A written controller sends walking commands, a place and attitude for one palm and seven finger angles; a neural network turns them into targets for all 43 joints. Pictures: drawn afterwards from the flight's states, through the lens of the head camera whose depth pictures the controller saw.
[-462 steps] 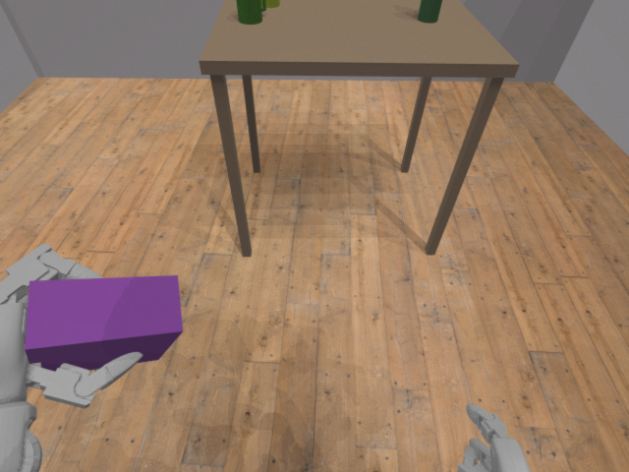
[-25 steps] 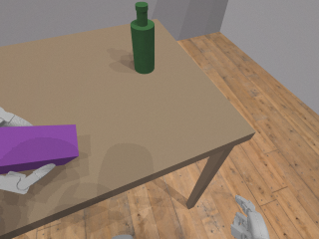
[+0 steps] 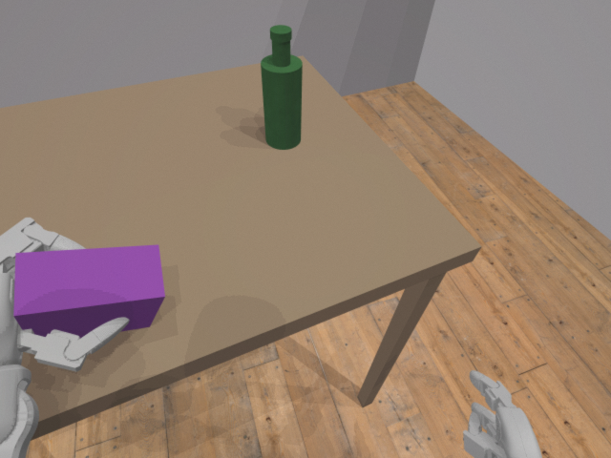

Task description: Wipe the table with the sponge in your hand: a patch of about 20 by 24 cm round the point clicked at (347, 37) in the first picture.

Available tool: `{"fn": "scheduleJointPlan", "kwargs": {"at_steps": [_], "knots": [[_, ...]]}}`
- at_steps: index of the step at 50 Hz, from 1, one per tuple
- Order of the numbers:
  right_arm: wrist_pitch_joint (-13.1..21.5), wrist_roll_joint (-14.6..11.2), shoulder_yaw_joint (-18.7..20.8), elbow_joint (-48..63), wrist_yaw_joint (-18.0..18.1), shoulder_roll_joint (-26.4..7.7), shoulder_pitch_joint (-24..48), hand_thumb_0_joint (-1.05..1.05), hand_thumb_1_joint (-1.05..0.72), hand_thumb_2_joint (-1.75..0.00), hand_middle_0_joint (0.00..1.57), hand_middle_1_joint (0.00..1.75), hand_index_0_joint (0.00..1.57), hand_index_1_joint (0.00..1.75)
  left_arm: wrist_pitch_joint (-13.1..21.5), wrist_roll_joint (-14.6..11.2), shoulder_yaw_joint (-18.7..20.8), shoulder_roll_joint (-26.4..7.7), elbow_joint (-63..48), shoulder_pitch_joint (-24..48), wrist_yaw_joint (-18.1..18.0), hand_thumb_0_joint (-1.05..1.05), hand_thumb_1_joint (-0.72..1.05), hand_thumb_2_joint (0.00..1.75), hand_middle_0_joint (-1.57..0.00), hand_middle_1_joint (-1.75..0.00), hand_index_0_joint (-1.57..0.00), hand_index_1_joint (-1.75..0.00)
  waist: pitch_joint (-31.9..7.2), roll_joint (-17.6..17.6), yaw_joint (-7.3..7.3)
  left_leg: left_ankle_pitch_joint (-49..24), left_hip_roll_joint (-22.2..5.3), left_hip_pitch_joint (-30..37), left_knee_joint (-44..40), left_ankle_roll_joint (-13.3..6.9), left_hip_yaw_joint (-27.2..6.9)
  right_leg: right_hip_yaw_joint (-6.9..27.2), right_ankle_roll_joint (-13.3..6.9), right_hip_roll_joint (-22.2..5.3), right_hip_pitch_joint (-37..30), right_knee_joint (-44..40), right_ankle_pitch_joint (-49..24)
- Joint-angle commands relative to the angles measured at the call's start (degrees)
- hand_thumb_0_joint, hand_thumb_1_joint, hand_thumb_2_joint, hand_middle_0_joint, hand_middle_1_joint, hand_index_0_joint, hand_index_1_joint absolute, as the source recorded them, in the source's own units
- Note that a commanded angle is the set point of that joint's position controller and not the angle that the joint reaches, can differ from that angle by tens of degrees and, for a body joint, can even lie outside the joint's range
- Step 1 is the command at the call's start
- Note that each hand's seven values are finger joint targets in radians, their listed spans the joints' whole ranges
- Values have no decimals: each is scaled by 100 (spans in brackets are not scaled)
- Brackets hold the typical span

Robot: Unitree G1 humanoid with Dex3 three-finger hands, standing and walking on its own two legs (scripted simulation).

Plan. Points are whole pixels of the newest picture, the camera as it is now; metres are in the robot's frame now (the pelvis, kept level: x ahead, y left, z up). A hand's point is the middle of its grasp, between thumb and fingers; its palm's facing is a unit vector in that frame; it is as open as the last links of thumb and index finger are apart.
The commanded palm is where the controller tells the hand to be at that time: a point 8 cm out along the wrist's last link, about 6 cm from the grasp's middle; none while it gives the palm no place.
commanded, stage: come to a stop and stand still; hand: left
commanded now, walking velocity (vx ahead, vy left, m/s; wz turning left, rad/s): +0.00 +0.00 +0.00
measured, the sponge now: (114, 294) +0.24 +0.23 +0.13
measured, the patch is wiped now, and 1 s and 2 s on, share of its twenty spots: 0.00 0.00 0.00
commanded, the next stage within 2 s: look again from close up in 1.62 s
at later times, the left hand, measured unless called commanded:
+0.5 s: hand out of the picture +0.15 +0.32 +0.16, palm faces +0.40 -0.83 -0.39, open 9.8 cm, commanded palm +0.09 +0.36 +0.18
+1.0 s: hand out of the picture +0.10 +0.36 +0.17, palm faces +0.49 -0.79 -0.37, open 9.8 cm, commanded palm +0.04 +0.38 +0.18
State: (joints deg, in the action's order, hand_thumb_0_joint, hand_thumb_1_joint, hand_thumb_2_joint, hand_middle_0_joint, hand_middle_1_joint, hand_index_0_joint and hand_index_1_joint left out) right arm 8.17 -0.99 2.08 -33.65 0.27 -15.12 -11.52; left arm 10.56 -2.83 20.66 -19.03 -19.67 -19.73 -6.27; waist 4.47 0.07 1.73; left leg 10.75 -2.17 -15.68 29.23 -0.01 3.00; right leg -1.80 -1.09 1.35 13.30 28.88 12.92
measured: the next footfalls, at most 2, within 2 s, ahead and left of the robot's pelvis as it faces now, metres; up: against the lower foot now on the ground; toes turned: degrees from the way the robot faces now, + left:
right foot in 0.34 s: +0.00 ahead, -0.07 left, +0.01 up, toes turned +6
right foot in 1.04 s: -0.04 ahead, +0.03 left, +0.00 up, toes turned +0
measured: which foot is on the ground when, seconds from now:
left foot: down 0.00-1.00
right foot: down 0.00-0.18, up 0.20-0.32, down 0.34-0.84, up 0.86-1.00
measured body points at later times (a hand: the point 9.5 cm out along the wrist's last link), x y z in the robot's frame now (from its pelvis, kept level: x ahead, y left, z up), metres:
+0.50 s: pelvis -0.05 +0.07 +0.01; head -0.03 +0.10 +0.45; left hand +0.12 +0.37 +0.18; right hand +0.13 -0.12 -0.07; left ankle +0.05 +0.12 -0.73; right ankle -0.04 -0.07 -0.73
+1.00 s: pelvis -0.09 +0.09 +0.00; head -0.07 +0.12 +0.45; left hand +0.07 +0.40 +0.19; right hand +0.13 -0.11 -0.06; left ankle +0.05 +0.13 -0.73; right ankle -0.08 -0.01 -0.72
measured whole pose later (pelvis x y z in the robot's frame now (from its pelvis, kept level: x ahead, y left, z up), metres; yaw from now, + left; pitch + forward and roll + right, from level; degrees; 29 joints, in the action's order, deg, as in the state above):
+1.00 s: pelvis -0.09 +0.09 +0.00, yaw +7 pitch -4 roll -2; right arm 9.0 0.4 0.3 -32.6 -0.3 -10.1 -10.2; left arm 8.1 -0.9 20.8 -21.5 -29.0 -20.4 -5.5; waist 6.5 1.1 2.1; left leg 3.3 2.6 -18.2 19.9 -2.2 8.1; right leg -2.8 -2.0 4.1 12.2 36.6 24.8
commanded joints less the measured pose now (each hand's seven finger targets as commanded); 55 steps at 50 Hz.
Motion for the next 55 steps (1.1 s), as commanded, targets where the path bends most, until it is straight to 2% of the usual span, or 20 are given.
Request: {"fn": "scheduleJointPlan", "kwargs": {"at_steps": [1,3,6,9,13,14,19,28,32,35,38,39,42,44,48,50,52,53,54,55], "knots": [[360,30,54,1088,82,-356,654,0,-90,-90,20,30,20,30,515,8,507,-1383,-2326,321,-94,0,10,130,-120,-160,-120,-160,-754,679,20,685,158,329,75,-144,-357,1093,-77,-888,428,-1440,1342],[283,64,23,989,189,-368,730,0,-90,-90,20,30,20,30,548,19,1149,-1992,-2523,318,-233,0,10,130,-120,-160,-120,-160,-524,284,-4,844,144,645,106,-104,-351,1117,-236,-906,1106,-1634,2293],[205,82,-11,960,255,-326,562,0,-90,-90,20,30,20,30,551,0,839,-1390,-2040,454,-243,0,10,130,-120,-160,-120,-160,-258,-671,-103,1771,-40,-43,-723,-175,-805,742,-131,-452,735,-1128,2191],[279,28,8,940,230,-378,498,0,-90,-90,20,30,20,30,607,93,765,-1256,-1828,746,-172,0,10,130,-120,-160,-120,-160,-397,-1695,-79,3157,-725,-1280,-2004,-430,-1592,69,55,114,-678,687,951],[421,-15,56,1010,54,-339,437,0,-90,-90,20,30,20,30,591,114,397,-881,-1707,359,18,0,10,130,-120,-160,-120,-160,-746,-1339,-32,2979,-596,-887,-1884,-315,-1235,-81,51,228,-787,413,819],[426,19,52,977,36,-357,346,0,-90,-90,20,30,20,30,582,158,253,-833,-1834,317,34,0,10,130,-120,-160,-120,-160,-697,-1160,-76,3028,-593,-847,-1896,-298,-1463,-51,37,222,-780,121,863],[446,82,31,844,-10,-371,420,0,-90,-90,20,30,20,30,498,202,319,-986,-2115,300,22,0,10,130,-120,-160,-120,-160,-1006,-431,-54,2435,-371,50,-1765,124,-1318,102,-94,219,-732,-822,676],[293,110,13,800,63,-238,548,0,-90,-90,20,30,20,30,356,151,749,-1214,-1943,209,-27,0,10,130,-120,-160,-120,-160,-1021,-756,7,2492,-290,223,-1940,239,-814,-92,-98,377,-549,-464,945],[250,89,68,840,48,-251,541,0,-90,-90,20,30,20,30,331,159,494,-1052,-2024,205,24,0,10,130,-120,-160,-120,-160,-864,-251,-20,2258,-173,271,-1414,143,-698,190,-179,99,-367,-970,893],[212,67,65,816,43,-256,524,0,-90,-90,20,30,20,30,290,159,426,-1005,-2087,159,42,0,10,130,-120,-160,-120,-160,-839,134,-94,1635,17,1065,-399,70,-423,673,-356,-291,721,-1331,1244],[196,59,13,732,38,-274,614,0,-90,-90,20,30,20,30,195,182,466,-1064,-2133,388,27,0,10,130,-120,-160,-120,-160,-602,-17,-122,1562,81,1413,-72,93,-366,881,-415,-324,1662,-1390,1850],[188,57,23,717,58,-297,533,0,-90,-90,20,30,20,30,203,144,257,-853,-2103,555,33,0,10,130,-120,-160,-120,-160,-531,-218,-205,1866,-47,1267,-347,72,-716,790,-383,-301,1574,-1079,1828],[287,11,56,842,95,-352,593,0,-90,-90,20,30,20,30,216,180,459,-1077,-2298,956,-39,0,10,130,-120,-160,-120,-160,-551,-1587,-65,3403,-789,-24,-2392,51,-1665,17,-51,405,179,861,1322],[317,70,77,858,72,-218,549,0,-90,-90,20,30,20,30,226,148,526,-1132,-2421,960,-45,0,10,130,-120,-160,-120,-160,-673,-1528,-12,3137,-806,-84,-2647,326,-1566,-56,-58,494,93,1729,1472],[390,84,119,941,-51,-260,507,0,-90,-90,20,30,20,30,240,106,789,-1243,-2513,-4,-20,0,10,130,-120,-160,-120,-160,-1191,-1145,119,2060,-552,379,-2317,447,-423,-470,-135,485,-424,736,1224],[308,96,86,1055,-70,-237,562,0,-90,-90,20,30,20,30,229,66,743,-1212,-2540,-232,41,0,10,130,-120,-160,-120,-160,-1218,-897,146,2046,-457,52,-1762,347,-336,-342,-251,251,-1078,-535,968],[142,65,73,1008,-63,-202,462,0,-90,-90,20,30,20,30,211,84,836,-1367,-2361,-231,85,0,10,130,-120,-160,-120,-160,-985,491,67,1744,148,173,469,178,229,585,-494,-610,-352,-1618,858],[39,45,56,940,-57,-274,515,0,-90,-90,20,30,20,30,190,65,903,-1408,-2156,-293,77,0,10,130,-120,-160,-120,-160,-915,1076,53,1594,388,306,2362,165,55,1440,-915,-1330,715,-1866,750],[-12,-25,75,1007,-79,-274,583,0,-90,-90,20,30,20,30,115,-2,660,-1132,-2093,-141,113,0,10,130,-120,-160,-120,-160,-669,1553,0,1440,338,-83,3682,109,-656,2537,-1365,-2038,1418,-2050,1732],[-11,-30,81,950,-65,-247,516,0,-90,-90,20,30,20,30,26,-31,492,-921,-1912,-94,131,0,10,130,-120,-160,-120,-160,-253,1608,-136,1143,174,-517,4032,123,-1004,2587,-1436,-2104,1771,-2053,2040]]}}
